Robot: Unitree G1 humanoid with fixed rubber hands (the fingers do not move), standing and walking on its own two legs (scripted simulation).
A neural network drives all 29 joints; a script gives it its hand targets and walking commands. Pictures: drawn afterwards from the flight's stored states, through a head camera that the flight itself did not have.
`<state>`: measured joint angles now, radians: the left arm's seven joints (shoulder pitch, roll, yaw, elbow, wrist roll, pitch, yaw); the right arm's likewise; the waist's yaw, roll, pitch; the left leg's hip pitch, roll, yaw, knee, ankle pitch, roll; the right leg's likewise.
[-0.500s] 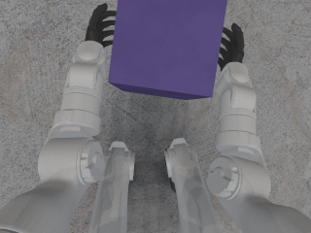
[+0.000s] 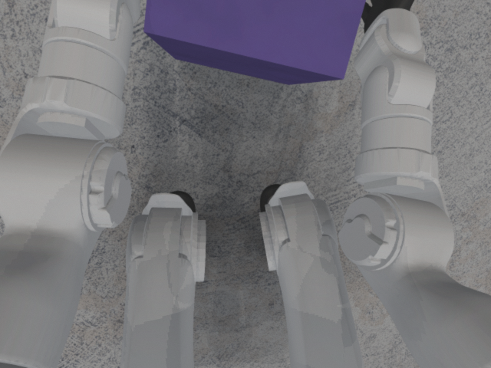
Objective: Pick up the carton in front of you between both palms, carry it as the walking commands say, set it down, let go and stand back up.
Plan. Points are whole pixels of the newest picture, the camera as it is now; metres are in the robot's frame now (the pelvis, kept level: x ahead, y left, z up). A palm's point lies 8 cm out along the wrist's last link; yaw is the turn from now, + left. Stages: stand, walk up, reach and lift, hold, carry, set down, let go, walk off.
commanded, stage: set down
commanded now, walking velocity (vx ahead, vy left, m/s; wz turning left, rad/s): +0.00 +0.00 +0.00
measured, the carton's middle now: out of the picture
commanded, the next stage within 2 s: none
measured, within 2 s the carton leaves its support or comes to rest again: rests again in 0.46 s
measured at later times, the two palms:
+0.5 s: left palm out of the picture +0.58 +0.12 -0.21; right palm (364, 26) +0.52 -0.18 -0.20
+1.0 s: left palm out of the picture +0.58 +0.12 -0.22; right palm (366, 25) +0.52 -0.19 -0.21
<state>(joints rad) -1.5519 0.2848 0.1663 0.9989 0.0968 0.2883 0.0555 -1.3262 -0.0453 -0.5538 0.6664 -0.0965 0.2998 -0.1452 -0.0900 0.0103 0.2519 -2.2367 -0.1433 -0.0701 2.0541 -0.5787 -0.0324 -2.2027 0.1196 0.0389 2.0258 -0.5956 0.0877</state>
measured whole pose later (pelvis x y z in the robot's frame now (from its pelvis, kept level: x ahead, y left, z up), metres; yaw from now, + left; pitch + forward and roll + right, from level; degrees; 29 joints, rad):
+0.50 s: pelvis +0.00 +0.00 -0.03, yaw -1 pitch +36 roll -3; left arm -1.62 0.36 0.08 1.16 0.01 0.23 0.05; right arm -1.39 -0.10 -0.48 0.81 -0.02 0.25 -0.14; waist -0.09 0.00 0.42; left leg -2.20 -0.12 -0.04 2.20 -0.63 -0.01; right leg -2.17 0.11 0.02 2.17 -0.64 0.08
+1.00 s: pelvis -0.01 +0.01 -0.05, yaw -1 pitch +31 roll -4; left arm -1.67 0.37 0.18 1.17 0.08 0.21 -0.04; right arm -1.47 -0.15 -0.53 0.91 -0.08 0.22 -0.01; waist -0.10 -0.01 0.52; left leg -2.18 -0.10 -0.03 2.27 -0.63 0.02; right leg -2.14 0.10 0.01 2.22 -0.64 0.09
